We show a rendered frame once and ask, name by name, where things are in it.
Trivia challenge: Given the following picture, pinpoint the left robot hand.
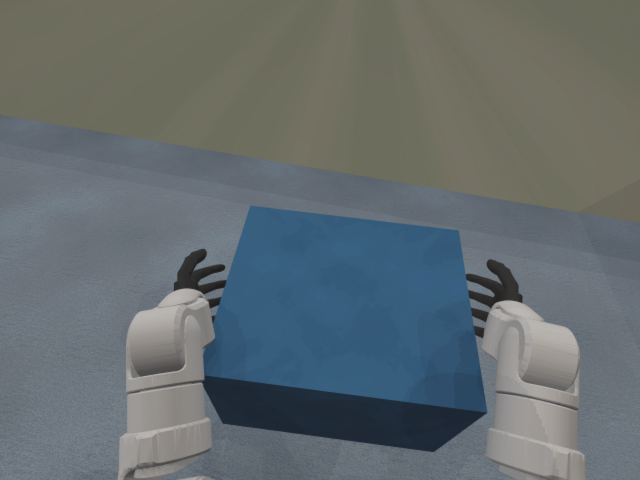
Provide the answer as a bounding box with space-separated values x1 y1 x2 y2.
174 249 227 322

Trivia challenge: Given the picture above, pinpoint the right robot forearm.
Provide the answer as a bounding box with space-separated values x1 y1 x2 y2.
481 300 585 480

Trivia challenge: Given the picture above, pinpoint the right robot hand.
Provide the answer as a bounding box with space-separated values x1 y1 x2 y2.
466 259 522 338

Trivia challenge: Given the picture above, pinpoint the carton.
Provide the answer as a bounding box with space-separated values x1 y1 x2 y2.
201 206 487 452

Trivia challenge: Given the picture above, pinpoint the left robot forearm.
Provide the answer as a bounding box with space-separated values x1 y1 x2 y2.
118 289 215 480

